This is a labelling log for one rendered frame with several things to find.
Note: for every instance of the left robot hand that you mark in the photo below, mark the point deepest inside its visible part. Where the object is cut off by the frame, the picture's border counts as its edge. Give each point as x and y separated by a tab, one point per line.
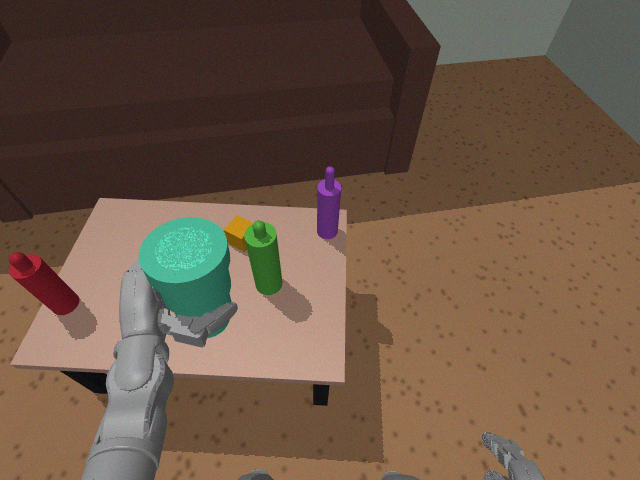
143	311

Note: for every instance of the left robot arm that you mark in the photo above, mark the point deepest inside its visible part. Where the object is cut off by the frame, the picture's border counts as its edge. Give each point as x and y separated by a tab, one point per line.
130	437

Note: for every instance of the sofa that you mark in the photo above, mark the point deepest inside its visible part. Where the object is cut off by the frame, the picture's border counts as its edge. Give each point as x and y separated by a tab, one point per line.
158	99

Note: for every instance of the right robot hand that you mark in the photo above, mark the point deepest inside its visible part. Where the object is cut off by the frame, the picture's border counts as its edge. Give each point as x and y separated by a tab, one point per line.
511	457

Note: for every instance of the coffee table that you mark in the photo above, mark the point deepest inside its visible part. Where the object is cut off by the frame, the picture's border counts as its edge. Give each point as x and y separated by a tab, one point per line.
296	335

